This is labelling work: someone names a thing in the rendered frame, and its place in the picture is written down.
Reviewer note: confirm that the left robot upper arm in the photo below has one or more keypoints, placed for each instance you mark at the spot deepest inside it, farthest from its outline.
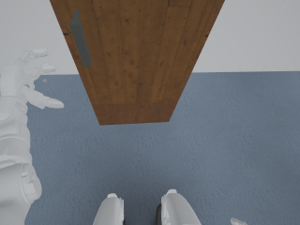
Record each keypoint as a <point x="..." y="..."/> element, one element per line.
<point x="19" y="188"/>

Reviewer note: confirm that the robot thigh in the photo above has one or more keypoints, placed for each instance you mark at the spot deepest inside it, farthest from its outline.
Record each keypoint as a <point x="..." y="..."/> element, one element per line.
<point x="177" y="209"/>
<point x="110" y="212"/>

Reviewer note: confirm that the left robot thigh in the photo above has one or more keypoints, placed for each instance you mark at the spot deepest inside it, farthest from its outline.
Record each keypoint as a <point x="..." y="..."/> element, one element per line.
<point x="110" y="212"/>

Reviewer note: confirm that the cupboard door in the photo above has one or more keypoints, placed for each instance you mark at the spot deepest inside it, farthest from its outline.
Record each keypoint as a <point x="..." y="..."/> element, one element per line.
<point x="141" y="50"/>

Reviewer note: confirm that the robot left hand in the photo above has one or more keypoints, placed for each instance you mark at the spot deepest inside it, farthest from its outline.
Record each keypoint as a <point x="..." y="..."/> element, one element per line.
<point x="13" y="78"/>

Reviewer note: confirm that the right robot thigh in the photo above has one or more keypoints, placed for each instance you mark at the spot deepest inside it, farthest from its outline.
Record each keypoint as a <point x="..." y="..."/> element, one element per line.
<point x="177" y="209"/>

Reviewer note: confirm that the handle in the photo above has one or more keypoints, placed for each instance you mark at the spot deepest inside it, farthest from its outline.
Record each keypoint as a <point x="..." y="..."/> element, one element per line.
<point x="79" y="38"/>

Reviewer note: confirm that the robot left forearm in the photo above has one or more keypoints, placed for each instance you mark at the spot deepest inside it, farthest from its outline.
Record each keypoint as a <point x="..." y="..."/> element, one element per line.
<point x="14" y="133"/>

